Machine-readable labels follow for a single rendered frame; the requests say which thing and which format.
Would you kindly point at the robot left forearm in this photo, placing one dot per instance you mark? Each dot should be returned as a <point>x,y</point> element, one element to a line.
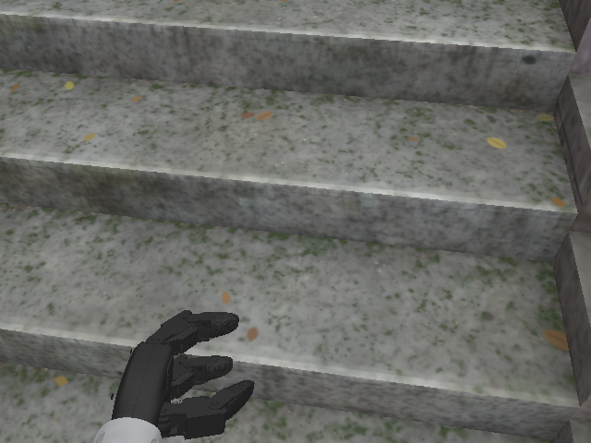
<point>128,430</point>

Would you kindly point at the robot left hand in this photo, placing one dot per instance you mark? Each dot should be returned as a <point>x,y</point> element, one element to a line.
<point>153,378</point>

